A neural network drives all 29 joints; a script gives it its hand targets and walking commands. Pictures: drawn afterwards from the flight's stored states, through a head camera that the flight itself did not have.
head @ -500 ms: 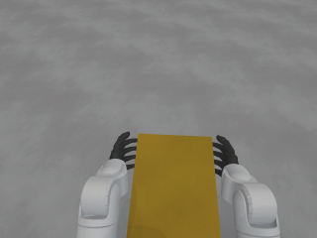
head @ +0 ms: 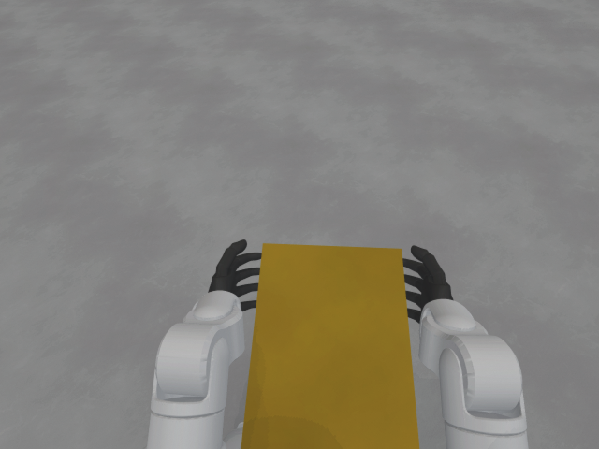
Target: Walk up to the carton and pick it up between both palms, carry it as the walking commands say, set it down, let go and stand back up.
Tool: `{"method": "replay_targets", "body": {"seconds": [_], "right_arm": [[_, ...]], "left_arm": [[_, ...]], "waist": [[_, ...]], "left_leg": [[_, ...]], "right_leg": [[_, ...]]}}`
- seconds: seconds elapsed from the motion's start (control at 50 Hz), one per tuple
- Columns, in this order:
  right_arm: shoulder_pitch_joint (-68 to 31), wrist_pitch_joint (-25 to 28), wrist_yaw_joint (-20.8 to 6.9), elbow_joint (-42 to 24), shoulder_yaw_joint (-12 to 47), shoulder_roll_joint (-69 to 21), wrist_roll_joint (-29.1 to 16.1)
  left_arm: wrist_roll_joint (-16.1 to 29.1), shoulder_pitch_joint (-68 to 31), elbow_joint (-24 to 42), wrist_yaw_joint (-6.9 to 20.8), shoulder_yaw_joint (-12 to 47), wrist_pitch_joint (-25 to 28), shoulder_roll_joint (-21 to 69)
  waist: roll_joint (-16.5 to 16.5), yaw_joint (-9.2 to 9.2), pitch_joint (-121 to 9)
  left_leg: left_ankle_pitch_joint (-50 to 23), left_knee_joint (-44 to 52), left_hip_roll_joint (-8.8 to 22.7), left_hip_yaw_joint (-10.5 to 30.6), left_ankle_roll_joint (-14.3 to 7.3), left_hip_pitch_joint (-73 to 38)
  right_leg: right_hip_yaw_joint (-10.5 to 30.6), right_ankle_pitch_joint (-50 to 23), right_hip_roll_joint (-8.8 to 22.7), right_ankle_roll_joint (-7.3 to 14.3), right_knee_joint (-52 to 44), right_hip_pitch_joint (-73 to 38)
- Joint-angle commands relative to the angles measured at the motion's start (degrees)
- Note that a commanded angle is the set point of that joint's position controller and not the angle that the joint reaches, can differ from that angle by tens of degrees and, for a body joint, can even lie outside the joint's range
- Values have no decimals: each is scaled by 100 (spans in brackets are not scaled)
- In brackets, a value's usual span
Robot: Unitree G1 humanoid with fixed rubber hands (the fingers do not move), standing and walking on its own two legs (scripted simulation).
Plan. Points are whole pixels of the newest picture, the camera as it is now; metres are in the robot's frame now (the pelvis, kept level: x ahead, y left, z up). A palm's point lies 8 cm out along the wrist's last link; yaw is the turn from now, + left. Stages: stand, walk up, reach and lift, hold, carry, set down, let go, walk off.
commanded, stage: carry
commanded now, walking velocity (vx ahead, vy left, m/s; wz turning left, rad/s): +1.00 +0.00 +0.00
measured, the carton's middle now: (324, 360) +0.25 +0.00 -0.02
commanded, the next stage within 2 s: none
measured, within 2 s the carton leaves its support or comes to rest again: neither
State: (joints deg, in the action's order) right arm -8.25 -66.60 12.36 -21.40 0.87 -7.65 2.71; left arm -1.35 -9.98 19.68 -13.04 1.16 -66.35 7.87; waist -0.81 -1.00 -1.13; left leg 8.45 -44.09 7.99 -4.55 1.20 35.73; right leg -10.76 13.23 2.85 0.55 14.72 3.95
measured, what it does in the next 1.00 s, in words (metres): walks ahead: left foot, then right foot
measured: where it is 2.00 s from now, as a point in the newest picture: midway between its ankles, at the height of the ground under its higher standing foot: (338, 139)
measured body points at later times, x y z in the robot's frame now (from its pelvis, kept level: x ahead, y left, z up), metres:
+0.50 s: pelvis +0.43 +0.03 +0.00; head +0.46 +0.03 +0.45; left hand +0.73 +0.12 +0.08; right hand +0.71 -0.12 +0.07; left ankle +0.32 +0.14 -0.75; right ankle +0.58 -0.14 -0.70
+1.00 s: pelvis +0.89 -0.04 -0.02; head +0.90 -0.05 +0.43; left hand +1.19 +0.09 +0.08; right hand +1.19 -0.16 +0.07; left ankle +1.08 +0.11 -0.71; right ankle +0.71 -0.13 -0.75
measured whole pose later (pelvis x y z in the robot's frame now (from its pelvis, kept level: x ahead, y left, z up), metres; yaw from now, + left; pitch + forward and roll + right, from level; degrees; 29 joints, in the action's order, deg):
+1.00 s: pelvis +0.89 -0.04 -0.02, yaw +0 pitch +3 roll +2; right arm -11.4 -67.6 12.7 -21.4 0.3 -8.1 3.1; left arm -1.5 -12.4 20.2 -13.1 -0.5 -67.2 8.3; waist 0.2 -0.6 -2.5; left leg 0.8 -31.3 4.4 -8.6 0.3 35.7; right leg -10.3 21.3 3.7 -1.4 9.9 -9.2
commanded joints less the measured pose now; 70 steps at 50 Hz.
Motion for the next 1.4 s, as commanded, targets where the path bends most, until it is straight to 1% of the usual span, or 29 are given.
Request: {"method": "replay_targets", "body": {"seconds": [0.0,0.08,0.12,0.14,0.16,0.18,0.22,0.24,0.32,0.44,0.52,0.58,0.6,0.62,0.64,0.66,0.7,0.78,0.84,0.94,1.0,1.04,1.06,1.08,1.1,1.12,1.16,1.22,1.38], "right_arm": [[-1975,93,-726,-581,2595,-5421,-1317],[-2028,-139,-676,-566,2561,-5169,-1357],[-2001,-210,-652,-405,2486,-5054,-1365],[-2015,-225,-650,-292,2488,-5027,-1385],[-2198,-218,-635,-201,2427,-5004,-1365],[-2286,-196,-628,-82,2360,-5041,-1376],[-2320,-53,-687,-237,2373,-5548,-1394],[-2406,37,-747,-324,2437,-5794,-1518],[-2174,282,-860,-429,2452,-5915,-1557],[-2055,242,-863,-847,2484,-5464,-1571],[-1958,52,-838,-924,2501,-5147,-1557],[-1975,-72,-835,-887,2534,-5040,-1557],[-2091,-103,-843,-835,2541,-5028,-1564],[-2102,-124,-883,-841,2653,-5086,-1540],[-2201,-100,-901,-883,2771,-5280,-1563],[-2134,-68,-906,-721,2795,-5559,-1587],[-2364,99,-953,-811,2914,-5966,-1736],[-2279,322,-896,-591,2727,-6044,-1497],[-2034,302,-790,-397,2579,-5829,-1302],[-1959,53,-670,-311,2516,-5465,-1211],[-2067,-79,-644,-273,2509,-5298,-1288],[-2253,-133,-646,-154,2526,-5229,-1373],[-2470,-159,-653,-80,2513,-5169,-1360],[-2542,-138,-652,28,2449,-5182,-1395],[-2755,-104,-636,-242,2456,-5367,-1516],[-2589,-66,-676,-45,2404,-5599,-1463],[-2617,109,-802,-157,2491,-6062,-1601],[-2397,255,-884,-15,2492,-6125,-1594],[-2160,192,-877,-463,2397,-5507,-1518]], "left_arm": [[1386,-1727,725,869,2469,53,5288],[1270,-1835,807,727,2387,-124,4990],[1164,-1840,751,669,2318,-211,4837],[1078,-1891,700,659,2252,-241,4759],[1097,-2030,716,673,2267,-271,4832],[1245,-2153,762,690,2379,-273,5062],[1444,-2287,697,784,2586,-170,5584],[1482,-2388,733,833,2658,-80,5790],[1363,-2140,599,873,2631,154,6052],[1251,-1847,704,743,2616,239,5792],[1212,-1838,783,688,2584,84,5485],[1197,-1652,678,694,2461,-29,5283],[1190,-1559,671,707,2416,-32,5286],[1178,-1844,781,709,2439,-7,5259],[1285,-1954,720,739,2483,30,5517],[1363,-1872,676,815,2460,58,5727],[1448,-2006,788,937,2429,198,6108],[1591,-2056,730,1052,2531,295,6141],[1618,-2030,728,1037,2565,233,5805],[1494,-1994,676,928,2443,9,5275],[1345,-1995,649,840,2320,-121,5019],[1207,-2078,561,787,2221,-193,4875],[1149,-2177,462,781,2145,-224,4870],[1281,-2308,598,804,2241,-224,5106],[1347,-2368,513,789,2250,-193,5351],[1391,-2328,419,836,2318,-156,5528],[1465,-2492,538,930,2462,34,5892],[1295,-2220,258,932,2361,177,6078],[1251,-2110,472,770,2479,215,5793]], "waist": [[798,-42,-889],[1023,53,-904],[820,219,-1477],[567,345,-1914],[-655,370,-1967],[-2098,191,-2185],[-801,210,-2143],[-622,226,-2354],[-674,253,-1721],[-729,256,-1088],[-806,232,-856],[-775,-6,-1685],[-292,-220,-2288],[1343,-270,-2904],[2053,-129,-2938],[1480,-100,-3006],[613,-92,-2792],[722,-70,-2111],[720,-61,-1493],[922,24,-869],[1148,129,-1298],[877,302,-1976],[89,388,-2009],[-1834,249,-2478],[-1494,214,-2440],[-849,240,-2396],[-290,228,-2344],[-476,198,-1751],[-718,249,-807]], "left_leg": [[-758,875,-124,-305,42,-246],[-493,1588,-570,-823,-89,-1296],[121,1897,-962,-1210,-124,-2843],[713,1896,-879,-889,-260,-4133],[2743,2736,560,1603,-696,-4681],[1852,3358,1682,4044,-1384,-5598],[-665,2671,1467,2673,-1179,-4939],[-664,2673,1339,2204,-1061,-4961],[341,3540,1111,1154,-974,-4331],[-554,4033,768,7,-807,-4403],[-2263,3629,575,-526,-500,-4538],[-4098,1369,268,-1018,-227,-4135],[-3397,-266,44,-1069,-173,-3013],[-1313,-2528,-580,-934,-9,-741],[1497,-3518,-1146,43,-169,456],[1280,-3706,-534,609,-298,554],[615,-3006,-135,556,-191,410],[457,-1497,70,456,-51,306],[110,-185,-24,154,47,470],[-1112,1327,-558,-680,-83,-612],[-448,1579,-1035,-1047,-168,-2034],[330,1756,-1204,-1217,-244,-3948],[2179,2334,-145,629,-590,-4618],[2330,3170,1607,4044,-1550,-5688],[913,3084,1654,3743,-1792,-5548],[-232,2748,1497,2989,-1603,-5154],[-507,2838,1225,2101,-1239,-4657],[484,3488,1079,1300,-1047,-4053],[-757,4142,575,-282,-731,-4292]], "right_leg": [[408,-690,1145,649,-846,-609],[-105,-2823,1002,357,-88,-760],[-372,-3977,855,191,1597,-546],[-374,-3833,640,58,2968,258],[-484,-2689,88,-153,4874,1839],[196,824,-668,-95,6455,3626],[1202,638,83,201,6834,3645],[1284,465,270,195,6412,3653],[1015,38,474,41,4158,3499],[431,-1298,386,-58,1922,3182],[75,-1623,128,20,1302,2498],[-440,-1192,-533,133,885,177],[-8,-463,-299,285,913,-1400],[2967,1506,1475,1021,398,-3052],[4360,273,1973,1398,-46,-3259],[3491,-856,1858,1233,231,-2927],[2516,-1854,1574,902,444,-2335],[1823,-1076,1616,903,-302,-1587],[1235,-1258,1497,890,-650,-1351],[-34,-3094,883,438,-582,-954],[-317,-4920,925,280,614,-1010],[-468,-4738,688,176,2695,-246],[-474,-3737,265,19,4514,1179],[37,73,-638,-89,6728,3155],[920,867,-347,111,7511,3660],[1294,642,8,217,7341,3587],[1362,391,322,198,6345,3525],[1194,7,551,80,4406,3416],[194,-1741,331,-88,1659,2955]]}}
